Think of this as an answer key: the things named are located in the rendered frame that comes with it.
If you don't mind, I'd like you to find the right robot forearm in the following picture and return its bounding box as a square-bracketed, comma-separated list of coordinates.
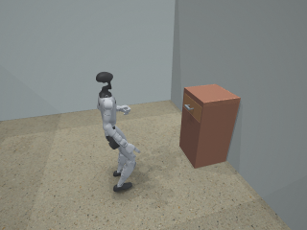
[105, 125, 128, 148]

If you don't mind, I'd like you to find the humanoid robot head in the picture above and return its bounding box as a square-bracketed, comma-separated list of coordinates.
[96, 72, 113, 99]

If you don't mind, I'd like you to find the cabinet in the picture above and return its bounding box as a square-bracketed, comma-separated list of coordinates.
[179, 83, 241, 169]

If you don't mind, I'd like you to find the robot left hand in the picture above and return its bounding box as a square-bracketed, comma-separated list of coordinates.
[120, 105, 130, 115]

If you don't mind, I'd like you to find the right robot upper arm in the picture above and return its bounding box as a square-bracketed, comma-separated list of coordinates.
[103, 99, 113, 131]

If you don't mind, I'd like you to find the robot right hand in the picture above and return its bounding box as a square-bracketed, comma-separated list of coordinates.
[124, 143, 141, 158]

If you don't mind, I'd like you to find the handle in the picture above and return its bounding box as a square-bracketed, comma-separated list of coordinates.
[184, 104, 194, 110]

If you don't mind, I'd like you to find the robot left thigh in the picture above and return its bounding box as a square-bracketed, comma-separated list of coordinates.
[115, 126, 127, 155]

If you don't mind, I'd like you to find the left robot forearm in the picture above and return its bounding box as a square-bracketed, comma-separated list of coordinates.
[116, 105, 122, 112]

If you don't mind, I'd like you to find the drawer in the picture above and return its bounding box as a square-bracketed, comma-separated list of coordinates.
[183, 93, 202, 122]

